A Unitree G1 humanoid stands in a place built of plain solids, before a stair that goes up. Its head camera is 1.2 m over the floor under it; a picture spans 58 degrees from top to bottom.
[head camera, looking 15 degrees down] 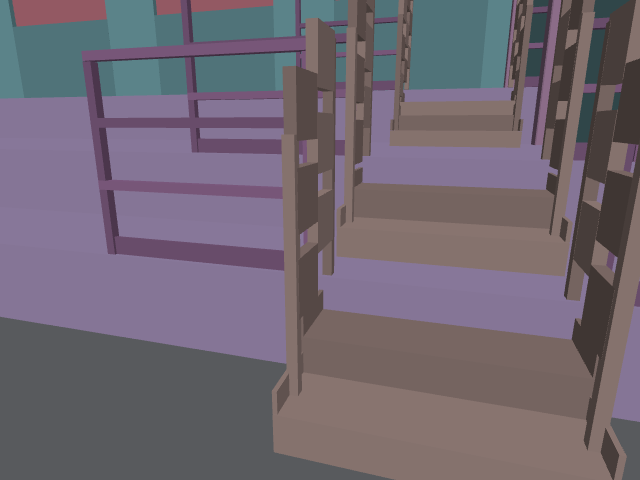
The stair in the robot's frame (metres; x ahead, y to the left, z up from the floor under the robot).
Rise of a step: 0.17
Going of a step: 0.30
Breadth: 1.12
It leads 17 degrees to the right of straight ahead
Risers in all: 3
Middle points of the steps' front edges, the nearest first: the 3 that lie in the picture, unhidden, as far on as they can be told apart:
1.21 -0.36 0.17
1.50 -0.44 0.33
1.79 -0.53 0.50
